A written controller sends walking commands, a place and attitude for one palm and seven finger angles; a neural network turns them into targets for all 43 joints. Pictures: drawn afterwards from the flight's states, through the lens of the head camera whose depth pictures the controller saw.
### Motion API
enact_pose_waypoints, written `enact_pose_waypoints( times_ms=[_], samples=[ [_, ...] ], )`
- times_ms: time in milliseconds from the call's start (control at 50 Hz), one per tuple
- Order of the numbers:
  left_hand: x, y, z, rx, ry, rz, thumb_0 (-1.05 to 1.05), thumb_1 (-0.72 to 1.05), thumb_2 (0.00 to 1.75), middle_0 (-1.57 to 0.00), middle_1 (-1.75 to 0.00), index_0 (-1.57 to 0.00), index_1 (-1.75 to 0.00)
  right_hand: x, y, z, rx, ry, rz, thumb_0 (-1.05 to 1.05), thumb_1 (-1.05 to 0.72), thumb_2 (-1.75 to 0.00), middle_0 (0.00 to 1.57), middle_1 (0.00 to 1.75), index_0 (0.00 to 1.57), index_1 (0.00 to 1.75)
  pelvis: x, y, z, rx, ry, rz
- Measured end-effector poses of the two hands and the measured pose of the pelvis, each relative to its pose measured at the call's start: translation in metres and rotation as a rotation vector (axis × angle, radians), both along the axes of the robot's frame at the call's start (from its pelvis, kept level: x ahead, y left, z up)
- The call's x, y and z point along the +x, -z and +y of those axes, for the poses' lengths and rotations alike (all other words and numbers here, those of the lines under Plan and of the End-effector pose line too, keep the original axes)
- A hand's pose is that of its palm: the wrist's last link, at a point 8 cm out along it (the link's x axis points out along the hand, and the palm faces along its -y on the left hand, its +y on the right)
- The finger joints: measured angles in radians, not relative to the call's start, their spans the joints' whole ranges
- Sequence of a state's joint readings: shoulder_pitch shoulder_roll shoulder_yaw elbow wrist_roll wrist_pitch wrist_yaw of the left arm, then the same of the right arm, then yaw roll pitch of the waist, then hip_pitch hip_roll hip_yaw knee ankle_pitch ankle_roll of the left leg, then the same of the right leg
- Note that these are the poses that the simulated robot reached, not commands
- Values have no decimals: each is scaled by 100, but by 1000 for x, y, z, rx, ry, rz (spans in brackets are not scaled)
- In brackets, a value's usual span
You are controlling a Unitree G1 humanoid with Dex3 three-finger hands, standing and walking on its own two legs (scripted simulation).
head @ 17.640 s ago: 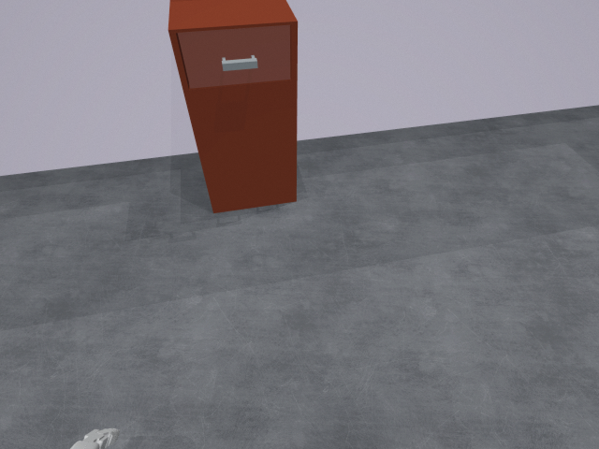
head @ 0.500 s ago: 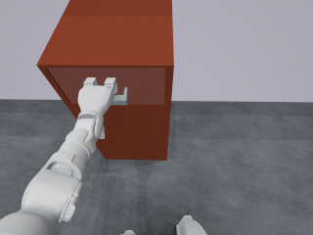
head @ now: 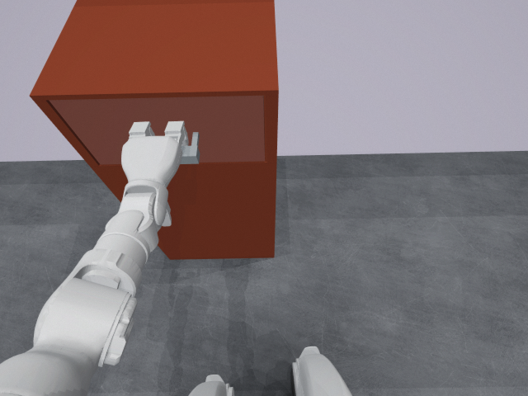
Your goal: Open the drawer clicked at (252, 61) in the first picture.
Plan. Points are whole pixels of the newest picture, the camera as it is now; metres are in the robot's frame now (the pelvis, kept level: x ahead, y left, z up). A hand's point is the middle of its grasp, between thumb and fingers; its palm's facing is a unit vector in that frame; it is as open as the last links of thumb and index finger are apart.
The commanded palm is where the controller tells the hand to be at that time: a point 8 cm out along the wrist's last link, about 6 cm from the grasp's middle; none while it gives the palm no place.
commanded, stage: lower the fingers behind the handle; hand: left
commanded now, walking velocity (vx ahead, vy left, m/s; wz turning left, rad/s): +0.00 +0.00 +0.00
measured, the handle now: (168, 146) +0.54 +0.14 +0.00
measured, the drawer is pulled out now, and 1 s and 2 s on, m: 0.00 0.00 0.05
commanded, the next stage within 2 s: close the thumb around the handle in 0.56 s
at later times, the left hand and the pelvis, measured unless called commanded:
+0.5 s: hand (165, 179) +0.48 +0.15 -0.01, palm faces -0.01 +0.01 -1.00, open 13.8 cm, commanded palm +0.45 +0.17 +0.03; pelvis -0.01 +0.00 -0.01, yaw +0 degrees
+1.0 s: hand (166, 178) +0.48 +0.15 -0.02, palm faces -0.02 +0.00 -1.00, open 10.6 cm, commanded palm +0.45 +0.16 +0.03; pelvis +0.00 +0.01 -0.01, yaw +0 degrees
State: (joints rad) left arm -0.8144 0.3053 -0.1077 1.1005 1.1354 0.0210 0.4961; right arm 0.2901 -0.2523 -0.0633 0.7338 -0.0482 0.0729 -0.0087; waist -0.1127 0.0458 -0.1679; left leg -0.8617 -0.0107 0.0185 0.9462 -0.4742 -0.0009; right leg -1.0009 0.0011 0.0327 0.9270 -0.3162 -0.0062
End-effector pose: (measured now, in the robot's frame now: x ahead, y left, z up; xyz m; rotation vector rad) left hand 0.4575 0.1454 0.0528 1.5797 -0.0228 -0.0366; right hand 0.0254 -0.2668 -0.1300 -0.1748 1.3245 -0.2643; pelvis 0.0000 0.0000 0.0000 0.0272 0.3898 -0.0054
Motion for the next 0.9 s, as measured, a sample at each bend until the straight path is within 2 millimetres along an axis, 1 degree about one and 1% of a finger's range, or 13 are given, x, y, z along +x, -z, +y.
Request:
enact_pose_waypoints(
  times_ms=[160,280,520,720,800,900],
  samples=[
    [0,8,-1,7,-1,13,0,-49,30,-28,-121,-32,-120,9,4,-4,-14,-13,-36,1,-90,-90,20,30,20,30,-4,6,-1,2,-2,12],
    [0,13,0,-2,3,0,0,-49,30,-28,-122,-32,-120,11,9,-3,-16,-20,-44,0,-90,-90,20,30,20,30,-6,11,-2,3,-3,22],
    [1,13,0,2,-1,7,0,-49,30,-28,-121,-32,-120,2,12,3,-1,-10,-22,0,-90,-90,20,30,21,30,-8,11,0,3,-2,21],
    [3,15,1,-8,11,12,0,-49,30,-30,-122,-32,-120,-6,11,3,-13,-3,-5,0,-90,-90,20,30,21,30,-7,13,3,1,-1,29],
    [3,16,1,-9,14,5,0,-42,33,-31,-123,-33,-121,-8,11,3,-14,-2,4,1,-90,-90,20,30,21,30,-7,13,4,-1,-1,29],
    [4,16,1,-6,11,2,0,-24,41,-31,-123,-34,-123,-7,10,4,-12,0,7,1,-90,-90,20,30,20,30,-6,12,5,-2,-1,28]
  ],
)
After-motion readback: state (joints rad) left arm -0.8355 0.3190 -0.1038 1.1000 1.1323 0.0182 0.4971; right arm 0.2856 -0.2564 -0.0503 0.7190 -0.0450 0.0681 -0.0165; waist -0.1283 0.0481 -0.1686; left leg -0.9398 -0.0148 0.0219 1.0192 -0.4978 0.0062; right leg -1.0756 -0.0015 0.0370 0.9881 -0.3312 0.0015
